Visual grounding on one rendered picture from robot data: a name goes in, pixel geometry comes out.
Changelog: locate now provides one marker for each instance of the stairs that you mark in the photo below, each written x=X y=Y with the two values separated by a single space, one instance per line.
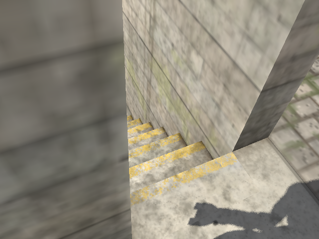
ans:
x=155 y=156

